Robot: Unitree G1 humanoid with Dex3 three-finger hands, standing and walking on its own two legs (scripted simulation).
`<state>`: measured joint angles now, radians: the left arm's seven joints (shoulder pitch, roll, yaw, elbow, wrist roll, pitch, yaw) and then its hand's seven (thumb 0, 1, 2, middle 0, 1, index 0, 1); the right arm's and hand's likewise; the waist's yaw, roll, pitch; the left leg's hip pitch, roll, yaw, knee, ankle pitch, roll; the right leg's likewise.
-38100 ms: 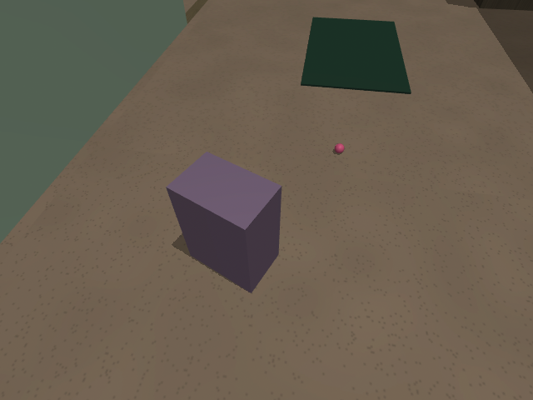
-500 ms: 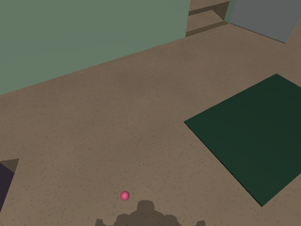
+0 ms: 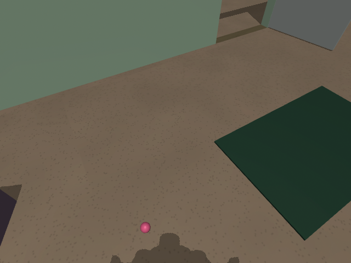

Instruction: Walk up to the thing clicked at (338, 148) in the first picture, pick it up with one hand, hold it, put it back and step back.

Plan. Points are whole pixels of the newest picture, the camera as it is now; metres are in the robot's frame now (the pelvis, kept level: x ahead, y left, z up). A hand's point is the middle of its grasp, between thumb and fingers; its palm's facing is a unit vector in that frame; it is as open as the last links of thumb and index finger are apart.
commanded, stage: rise first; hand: left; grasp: from above
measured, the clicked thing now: (145, 227) +0.41 +0.19 -0.76
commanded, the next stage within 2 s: none
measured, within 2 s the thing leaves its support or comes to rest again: neither
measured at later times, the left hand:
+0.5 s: hand out of the picture +0.13 +0.25 -0.20, palm faces -0.11 -0.92 -0.39, open 12.5 cm
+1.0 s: hand out of the picture +0.12 +0.26 -0.28, palm faces -0.28 -0.81 -0.52, open 14.3 cm
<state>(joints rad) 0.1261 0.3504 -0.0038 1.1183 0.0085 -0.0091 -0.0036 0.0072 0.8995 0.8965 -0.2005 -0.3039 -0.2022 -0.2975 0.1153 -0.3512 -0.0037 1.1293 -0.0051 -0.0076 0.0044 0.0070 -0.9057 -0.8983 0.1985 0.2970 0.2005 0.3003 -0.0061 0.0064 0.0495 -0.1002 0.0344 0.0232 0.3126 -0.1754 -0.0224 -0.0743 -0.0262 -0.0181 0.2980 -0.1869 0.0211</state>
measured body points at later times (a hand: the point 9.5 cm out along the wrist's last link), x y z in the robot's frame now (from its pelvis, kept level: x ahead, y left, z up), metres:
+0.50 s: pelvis -0.02 +0.01 -0.05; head +0.05 +0.01 +0.40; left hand +0.14 +0.30 -0.17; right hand +0.09 -0.25 -0.16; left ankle +0.00 +0.13 -0.75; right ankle -0.01 -0.13 -0.75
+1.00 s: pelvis -0.02 +0.01 -0.14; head +0.10 +0.03 +0.29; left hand +0.14 +0.30 -0.25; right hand +0.17 -0.24 -0.23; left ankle +0.00 +0.13 -0.75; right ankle -0.01 -0.13 -0.75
